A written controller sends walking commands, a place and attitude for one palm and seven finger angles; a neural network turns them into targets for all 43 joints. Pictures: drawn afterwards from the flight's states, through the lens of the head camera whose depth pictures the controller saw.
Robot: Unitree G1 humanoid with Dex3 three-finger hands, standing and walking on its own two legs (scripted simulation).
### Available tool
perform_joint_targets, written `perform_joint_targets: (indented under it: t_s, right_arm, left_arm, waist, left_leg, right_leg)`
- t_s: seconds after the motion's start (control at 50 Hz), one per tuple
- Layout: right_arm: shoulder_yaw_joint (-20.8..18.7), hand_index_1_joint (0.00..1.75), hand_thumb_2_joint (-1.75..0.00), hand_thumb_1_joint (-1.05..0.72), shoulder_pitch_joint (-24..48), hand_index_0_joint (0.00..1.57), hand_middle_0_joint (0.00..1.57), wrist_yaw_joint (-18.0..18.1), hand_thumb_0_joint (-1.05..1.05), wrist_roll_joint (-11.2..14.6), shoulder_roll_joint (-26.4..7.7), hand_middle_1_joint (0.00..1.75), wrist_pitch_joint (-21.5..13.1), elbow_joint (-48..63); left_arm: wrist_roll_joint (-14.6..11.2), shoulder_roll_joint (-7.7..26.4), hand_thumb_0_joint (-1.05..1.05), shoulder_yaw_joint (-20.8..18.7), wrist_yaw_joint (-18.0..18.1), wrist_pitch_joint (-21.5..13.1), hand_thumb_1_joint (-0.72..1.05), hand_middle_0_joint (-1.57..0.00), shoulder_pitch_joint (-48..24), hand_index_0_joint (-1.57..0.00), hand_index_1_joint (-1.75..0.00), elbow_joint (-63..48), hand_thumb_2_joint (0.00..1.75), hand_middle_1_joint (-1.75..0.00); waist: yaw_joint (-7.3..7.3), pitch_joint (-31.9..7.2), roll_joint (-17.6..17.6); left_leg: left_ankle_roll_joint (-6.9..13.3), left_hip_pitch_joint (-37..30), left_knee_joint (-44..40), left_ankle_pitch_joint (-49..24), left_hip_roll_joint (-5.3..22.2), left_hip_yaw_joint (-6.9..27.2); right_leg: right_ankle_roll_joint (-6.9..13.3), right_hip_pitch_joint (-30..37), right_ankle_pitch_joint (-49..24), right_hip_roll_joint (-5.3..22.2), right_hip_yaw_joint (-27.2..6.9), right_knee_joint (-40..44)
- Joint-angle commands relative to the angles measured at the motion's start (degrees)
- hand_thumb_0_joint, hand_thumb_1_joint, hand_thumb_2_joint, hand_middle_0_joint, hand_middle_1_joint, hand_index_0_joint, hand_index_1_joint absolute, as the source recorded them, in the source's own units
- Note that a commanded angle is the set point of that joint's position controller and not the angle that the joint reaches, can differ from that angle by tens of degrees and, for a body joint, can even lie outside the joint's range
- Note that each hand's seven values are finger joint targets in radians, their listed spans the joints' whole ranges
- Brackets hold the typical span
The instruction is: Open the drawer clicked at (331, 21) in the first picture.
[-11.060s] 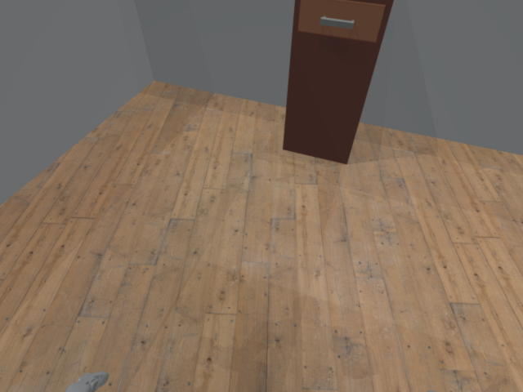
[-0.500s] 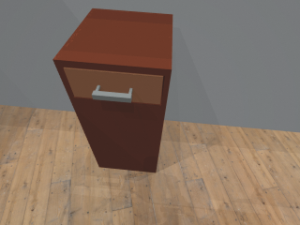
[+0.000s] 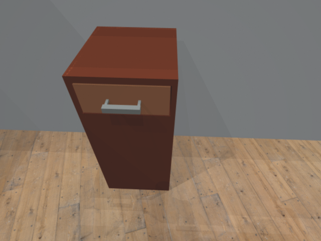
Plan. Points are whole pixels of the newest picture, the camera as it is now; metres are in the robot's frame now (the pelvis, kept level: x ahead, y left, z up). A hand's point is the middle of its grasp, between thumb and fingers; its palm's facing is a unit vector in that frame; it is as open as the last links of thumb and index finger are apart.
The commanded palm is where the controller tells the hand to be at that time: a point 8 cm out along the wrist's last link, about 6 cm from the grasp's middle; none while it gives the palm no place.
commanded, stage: come to a stop and stand still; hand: left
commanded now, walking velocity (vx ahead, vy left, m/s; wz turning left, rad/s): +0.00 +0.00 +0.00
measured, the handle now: (122, 105) +0.57 +0.18 +0.00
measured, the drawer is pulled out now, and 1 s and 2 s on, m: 0.00 0.00 0.00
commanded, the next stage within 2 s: look again from close up in 0.30 s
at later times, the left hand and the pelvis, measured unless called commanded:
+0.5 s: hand out of the picture -0.05 +0.15 -0.18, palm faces +0.03 -0.99 -0.16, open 7.4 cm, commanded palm none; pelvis -0.02 +0.00 -0.01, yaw +1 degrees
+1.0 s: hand out of the picture +0.01 +0.16 -0.18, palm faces +0.03 -0.98 -0.18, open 7.3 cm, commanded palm none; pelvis +0.01 +0.00 +0.00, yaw +1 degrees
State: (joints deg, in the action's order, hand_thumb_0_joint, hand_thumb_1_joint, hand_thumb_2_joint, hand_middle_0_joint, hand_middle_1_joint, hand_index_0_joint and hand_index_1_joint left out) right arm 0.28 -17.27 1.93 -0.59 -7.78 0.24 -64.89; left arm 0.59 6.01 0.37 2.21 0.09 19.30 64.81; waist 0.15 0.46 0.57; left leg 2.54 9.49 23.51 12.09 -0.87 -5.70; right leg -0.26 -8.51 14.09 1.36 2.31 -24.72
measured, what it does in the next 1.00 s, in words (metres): stands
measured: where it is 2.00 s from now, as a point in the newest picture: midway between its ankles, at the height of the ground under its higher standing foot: outside the picture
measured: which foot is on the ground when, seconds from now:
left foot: down 0.00-1.00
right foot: down 0.00-1.00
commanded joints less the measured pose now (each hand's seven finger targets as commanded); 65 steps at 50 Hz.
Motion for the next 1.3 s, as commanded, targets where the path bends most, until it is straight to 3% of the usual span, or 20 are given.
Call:
perform_joint_targets:
  t_s: [0.0, 0.12, 0.24, 0.36, 0.38, 0.4, 0.44, 0.54, 0.6, 0.64, 0.84, 0.96, 1.02, 1.1, 1.12, 1.14, 1.16, 1.18, 1.22, 1.28]
  right_arm:
    - [-0.85, 0.30, -0.90, -0.90, -3.56, 0.20, 0.20, -0.03, 0.00, -0.20, -4.46, 0.30, -0.18, 0.81]
    - [-1.12, 0.30, -0.90, -0.90, -5.65, 0.20, 0.20, -0.07, 0.00, -0.48, -4.00, 0.30, 0.02, 0.74]
    - [-1.25, 0.30, -0.90, -0.90, -7.13, 0.20, 0.20, 0.10, 0.00, -0.47, -3.20, 0.30, -0.48, 0.83]
    - [-1.25, 0.30, -0.90, -0.90, -7.38, 0.20, 0.20, 0.12, 0.00, -0.48, -2.91, 0.30, -0.48, 0.83]
    - [-0.84, 0.30, -0.90, -0.90, 0.68, 0.20, 0.20, -0.97, 0.00, -0.03, -5.80, 0.30, -1.36, 5.50]
    - [-0.84, 0.30, -0.90, -0.90, -2.59, 0.20, 0.20, -1.39, 0.00, -0.34, -2.97, 0.30, -0.74, 6.83]
    - [-0.56, 0.30, -0.90, -0.90, -7.14, 0.20, 0.20, -1.70, 0.00, -1.05, -3.04, 0.30, -0.56, 5.91]
    - [-0.41, 0.30, -0.90, -0.90, -5.58, 0.20, 0.20, -1.15, 0.00, -0.72, -4.83, 0.30, -1.79, 7.19]
    - [-0.36, 0.30, -0.90, -0.90, -4.27, 0.20, 0.20, -0.92, 0.00, -0.45, -5.37, 0.30, -2.02, 7.19]
    - [-0.20, 0.30, -0.90, -0.90, -4.60, 0.20, 0.20, -0.94, 0.00, -0.46, -5.35, 0.30, -2.07, 6.55]
    - [0.27, 0.30, -0.90, -0.90, -3.15, 0.20, 0.20, -0.57, 0.00, -0.37, -6.34, 0.30, -2.43, 4.23]
    - [0.31, 0.30, -0.90, -0.90, -2.32, 0.20, 0.20, -0.41, 0.00, -0.27, -6.12, 0.30, -2.29, 3.38]
    - [0.03, 0.30, -0.90, -0.90, -2.98, 0.20, 0.20, -0.47, 0.00, -0.43, -6.62, 0.30, -2.12, 2.79]
    - [0.25, 0.30, -0.90, -0.90, -2.01, 0.20, 0.20, -0.27, 0.00, -0.26, -5.86, 0.30, -2.24, 2.60]
    - [-0.98, 0.30, -0.90, -0.90, -1.52, 0.20, 0.20, -0.66, 0.00, -0.24, -10.28, 0.30, -1.71, 8.52]
    - [-0.66, 0.30, -0.90, -0.90, -1.71, 0.20, 0.20, -0.06, 0.00, -0.91, -9.82, 0.30, -2.79, 9.54]
    - [-0.87, 0.30, -0.90, -0.90, -2.32, 0.20, 0.20, 0.47, 0.00, -0.93, -8.41, 0.30, -3.04, 8.61]
    - [-0.95, 0.30, -0.90, -0.90, -3.31, 0.20, 0.20, 0.74, 0.00, -0.74, -8.34, 0.30, -2.92, 8.76]
    - [-0.77, 0.30, -0.90, -0.90, -4.33, 0.20, 0.20, 0.68, 0.00, -0.69, -7.54, 0.30, -2.48, 9.35]
    - [-1.37, 0.30, -0.90, -0.90, -4.42, 0.20, 0.20, 0.84, 0.00, -0.37, -7.17, 0.30, -1.83, 9.44]
  left_arm:
    - [0.22, 4.92, 0.00, -1.08, 0.23, -0.51, 0.90, -0.20, 4.10, -0.20, -0.30, -1.16, 0.90, -0.30]
    - [0.39, 4.40, 0.00, -1.41, 0.26, -0.35, 0.90, -0.20, 5.17, -0.20, -0.30, -1.52, 0.90, -0.30]
    - [0.40, 3.19, 0.00, -1.47, 0.28, -0.73, 0.90, -0.20, 5.85, -0.20, -0.30, -1.60, 0.90, -0.30]
    - [0.46, 2.73, 0.00, -1.39, 0.29, -0.80, 0.90, -0.20, 6.53, -0.20, -0.30, -1.27, 0.90, -0.30]
    - [1.29, 6.33, 0.00, -0.23, 2.10, -1.95, 0.90, -0.20, 7.39, -0.20, -0.30, -0.57, 0.90, -0.30]
    - [0.77, 8.06, 0.00, -0.86, 1.54, -2.29, 0.90, -0.20, 4.99, -0.20, -0.30, -3.38, 0.90, -0.30]
    - [0.50, 8.73, 0.00, -1.32, 1.00, -2.57, 0.90, -0.20, 1.86, -0.20, -0.30, -4.65, 0.90, -0.30]
    - [0.39, 5.29, 0.00, -0.56, 0.39, -2.20, 0.90, -0.20, 3.94, -0.20, -0.30, -4.74, 0.90, -0.30]
    - [0.35, 4.84, 0.00, -0.25, 0.17, -2.24, 0.90, -0.20, 4.52, -0.20, -0.30, -4.34, 0.90, -0.30]
    - [0.29, 5.43, 0.00, -0.23, 0.14, -2.14, 0.90, -0.20, 3.76, -0.20, -0.30, -4.56, 0.90, -0.30]
    - [0.07, 6.96, 0.00, -0.57, 0.16, -1.93, 0.90, -0.20, 2.86, -0.20, -0.30, -4.43, 0.90, -0.30]
    - [0.12, 7.05, 0.00, -0.61, 0.09, -1.76, 0.90, -0.20, 2.64, -0.20, -0.30, -3.85, 0.90, -0.30]
    - [0.41, 6.74, 0.00, -0.69, -0.21, -1.54, 0.90, -0.20, 2.92, -0.20, -0.30, -3.46, 0.90, -0.30]
    - [0.26, 6.29, 0.00, -0.57, -0.11, -1.67, 0.90, -0.20, 3.33, -0.20, -0.30, -3.08, 0.90, -0.30]
    - [1.07, 14.43, 0.00, -0.20, -0.21, -1.68, 0.90, -0.20, 0.91, -0.20, -0.30, -7.75, 0.90, -0.30]
    - [0.51, 8.88, 0.00, -0.70, 0.38, -1.44, 0.90, -0.20, 1.69, -0.20, -0.30, -7.28, 0.90, -0.30]
    - [0.71, 8.63, 0.00, -0.80, 0.49, -1.69, 0.90, -0.20, 2.75, -0.20, -0.30, -6.63, 0.90, -0.30]
    - [0.40, 8.62, 0.00, -0.74, 0.48, -1.72, 0.90, -0.20, 3.57, -0.20, -0.30, -7.20, 0.90, -0.30]
    - [0.32, 8.70, 0.00, -0.73, 0.44, -1.49, 0.90, -0.20, 4.66, -0.20, -0.30, -7.84, 0.90, -0.30]
    - [0.32, 8.89, 0.00, -1.37, 0.49, -1.18, 0.90, -0.20, 5.12, -0.20, -0.30, -8.48, 0.90, -0.30]
  waist:
    - [-0.18, 7.42, -1.00]
    - [-0.09, 7.14, 0.07]
    - [-0.15, 4.37, -0.10]
    - [-0.15, 5.79, 0.13]
    - [2.23, 11.13, -1.86]
    - [-1.08, 5.56, -2.44]
    - [-3.07, 2.56, -0.55]
    - [-0.68, 2.64, 3.50]
    - [0.05, 4.25, -2.00]
    - [-0.23, 5.53, -2.97]
    - [0.01, 2.42, -0.59]
    - [0.03, 2.91, -0.50]
    - [-0.20, 2.65, 0.22]
    - [0.09, 4.15, 0.18]
    - [-1.35, 7.72, -4.48]
    - [-0.81, 0.12, 0.57]
    - [-0.89, -4.49, 1.86]
    - [-0.84, -5.84, 1.96]
    - [-0.90, -6.24, -0.35]
    - [-0.76, -2.85, -3.36]
  left_leg:
    - [-0.75, 4.42, -6.92, 5.05, 6.44, 7.82]
    - [-0.68, 7.21, -7.47, 9.88, 6.51, 8.67]
    - [-0.50, 6.78, -7.21, 8.13, 7.15, 9.04]
    - [-0.58, 7.40, -7.25, 8.69, 7.24, 9.00]
    - [-2.82, 12.51, 4.03, 5.45, 6.43, 4.71]
    - [-2.55, 7.83, 5.79, 9.27, 3.61, 5.54]
    - [-1.07, 4.76, 6.43, 7.65, 3.95, 5.60]
    - [1.18, 11.07, -3.24, 10.32, 7.65, 11.96]
    - [1.23, 11.70, -3.47, 7.89, 7.11, 10.96]
    - [1.05, 10.42, -3.51, 5.36, 6.76, 10.31]
    - [0.50, 4.01, -2.64, -5.55, 6.82, 7.84]
    - [0.31, 3.17, -3.03, -6.02, 6.83, 7.60]
    - [0.92, 2.95, -3.75, 1.26, 7.51, 8.24]
    - [0.53, 3.16, -3.01, -5.50, 6.87, 7.48]
    - [-1.44, 4.84, -2.04, -5.33, 5.35, 9.68]
    - [-0.97, 3.80, 1.37, -8.15, 7.36, 9.52]
    - [-0.54, 1.26, 3.29, -14.90, 6.99, 9.82]
    - [-0.17, 0.36, 4.59, -17.17, 6.71, 9.39]
    - [0.04, 1.00, 6.57, -17.62, 6.17, 8.12]
    - [-0.16, 3.97, 6.56, -14.04, 5.39, 6.63]
  right_leg:
    - [1.50, -6.10, 2.13, 4.80, -5.53, 7.07]
    - [1.54, -6.29, 4.90, 4.01, -5.09, 6.61]
    - [1.71, -5.21, 1.52, 3.85, -4.62, 5.18]
    - [1.74, -6.52, 1.92, 3.66, -4.92, 5.27]
    - [2.27, -8.81, -3.56, 5.65, -4.66, 4.80]
    - [3.99, -12.40, 15.00, 8.11, -9.68, 7.95]
    - [4.96, -14.91, 18.76, 7.30, -8.14, 6.03]
    - [3.69, -7.14, 5.52, 2.64, -2.68, -2.07]
    - [3.33, -5.19, 1.62, 3.40, -3.73, -0.62]
    - [3.15, -6.00, 0.82, 3.75, -3.77, -0.05]
    - [2.38, -2.96, -6.06, 4.67, -4.06, 1.15]
    - [2.29, -2.36, -6.69, 4.90, -4.01, 2.25]
    - [2.57, -3.06, -0.43, 4.02, -2.68, 1.18]
    - [2.46, -2.90, -6.47, 4.64, -3.86, 2.35]
    - [2.51, -5.37, -3.07, 3.30, -3.92, 1.94]
    - [2.48, -3.93, -2.65, 4.39, -3.73, -1.31]
    - [3.11, -2.43, -9.06, 4.43, -4.15, -2.05]
    - [3.39, -1.20, -12.63, 4.81, -4.08, -2.19]
    - [3.76, -0.47, -18.53, 5.19, -4.69, -3.06]
    - [3.81, 0.22, -26.42, 6.44, -5.07, -3.49]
